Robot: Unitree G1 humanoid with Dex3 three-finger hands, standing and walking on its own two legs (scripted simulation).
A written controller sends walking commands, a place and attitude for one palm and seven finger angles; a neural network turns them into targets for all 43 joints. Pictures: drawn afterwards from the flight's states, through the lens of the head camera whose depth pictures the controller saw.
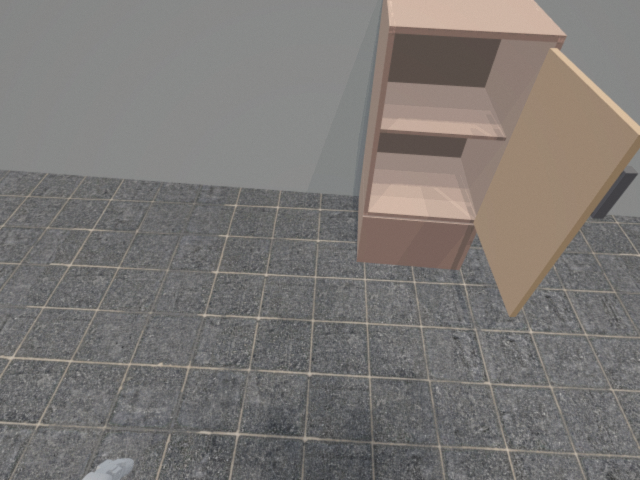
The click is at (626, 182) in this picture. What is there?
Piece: cupboard door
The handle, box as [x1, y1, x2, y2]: [590, 166, 637, 218]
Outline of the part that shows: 631,166 625,167 590,215 592,218 602,218 634,178 637,172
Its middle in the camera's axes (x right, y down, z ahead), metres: +0.60 -0.10 +0.82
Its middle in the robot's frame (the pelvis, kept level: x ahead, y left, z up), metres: +0.70 -0.56 -0.05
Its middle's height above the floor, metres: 0.72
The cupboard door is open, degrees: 95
